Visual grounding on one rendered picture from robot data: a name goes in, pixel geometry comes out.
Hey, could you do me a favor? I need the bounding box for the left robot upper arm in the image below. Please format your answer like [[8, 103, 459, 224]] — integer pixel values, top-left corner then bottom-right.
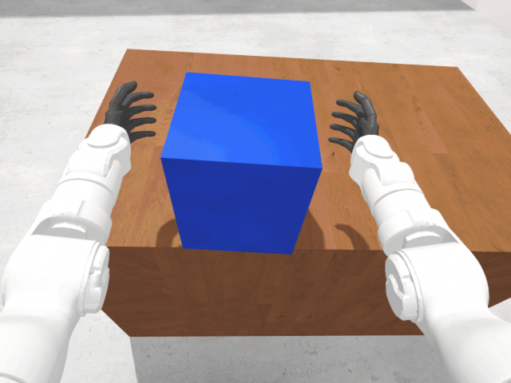
[[0, 234, 109, 383]]

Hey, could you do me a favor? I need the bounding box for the carton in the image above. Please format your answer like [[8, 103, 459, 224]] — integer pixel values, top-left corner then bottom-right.
[[160, 72, 323, 255]]

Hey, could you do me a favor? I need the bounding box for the left robot forearm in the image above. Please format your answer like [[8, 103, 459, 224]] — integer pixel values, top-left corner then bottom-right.
[[1, 124, 131, 307]]

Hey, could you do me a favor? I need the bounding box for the right robot forearm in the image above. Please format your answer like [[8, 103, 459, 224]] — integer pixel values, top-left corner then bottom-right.
[[349, 135, 489, 305]]

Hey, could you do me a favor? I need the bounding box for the pedestal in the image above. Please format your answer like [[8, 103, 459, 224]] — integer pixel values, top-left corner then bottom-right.
[[85, 49, 511, 337]]

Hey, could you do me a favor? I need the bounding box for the right robot upper arm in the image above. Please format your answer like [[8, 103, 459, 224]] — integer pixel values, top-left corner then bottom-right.
[[385, 242, 511, 383]]

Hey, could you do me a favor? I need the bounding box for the robot left hand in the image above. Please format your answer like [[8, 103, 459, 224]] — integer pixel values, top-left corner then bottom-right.
[[104, 81, 156, 144]]

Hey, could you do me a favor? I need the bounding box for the robot right hand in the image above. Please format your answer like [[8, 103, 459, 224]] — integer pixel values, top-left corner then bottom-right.
[[328, 91, 379, 154]]

